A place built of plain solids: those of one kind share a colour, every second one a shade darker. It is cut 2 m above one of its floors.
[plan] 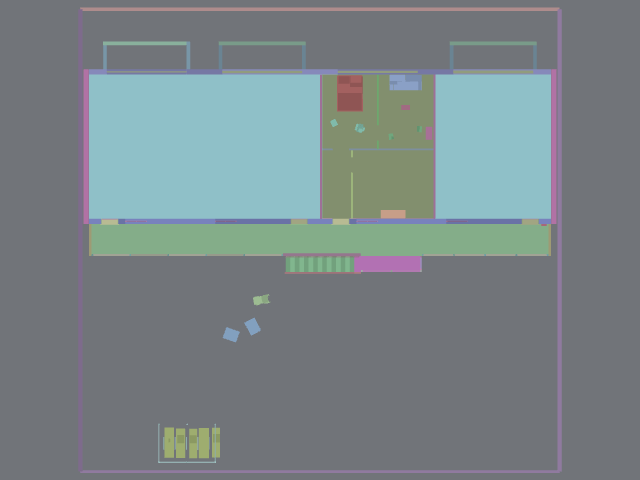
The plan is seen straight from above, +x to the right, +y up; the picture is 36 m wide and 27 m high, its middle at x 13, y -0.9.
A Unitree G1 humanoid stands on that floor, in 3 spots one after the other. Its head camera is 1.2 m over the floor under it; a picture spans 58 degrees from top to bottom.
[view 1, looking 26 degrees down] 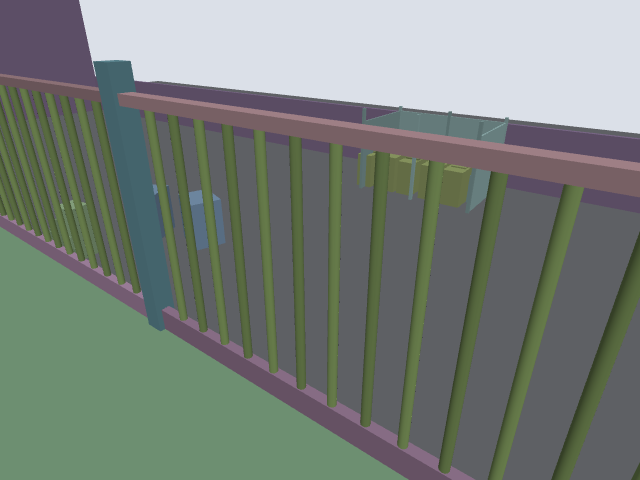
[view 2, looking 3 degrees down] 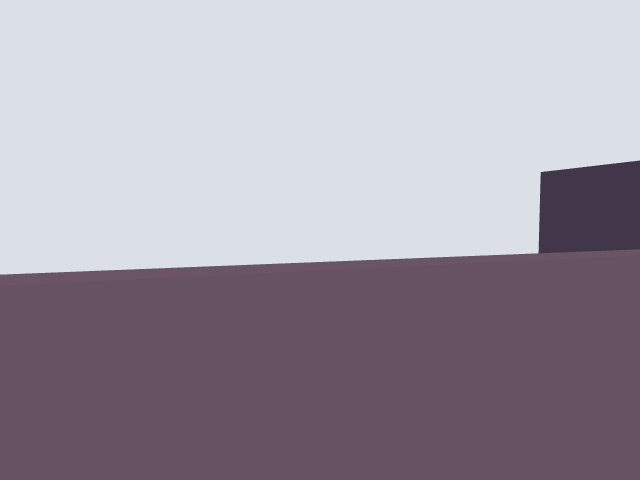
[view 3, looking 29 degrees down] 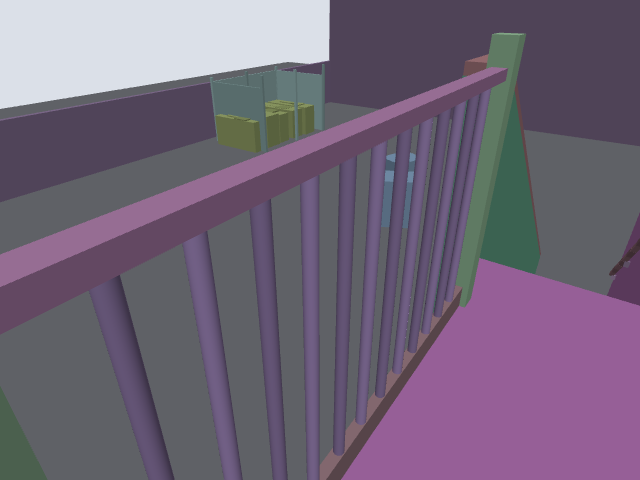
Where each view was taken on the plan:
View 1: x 0.80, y -0.90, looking -53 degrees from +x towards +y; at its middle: ground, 9.56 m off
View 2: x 14.03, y -0.90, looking -111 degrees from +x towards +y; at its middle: nothing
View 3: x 17.03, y -2.25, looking -145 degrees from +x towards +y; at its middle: ground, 8.65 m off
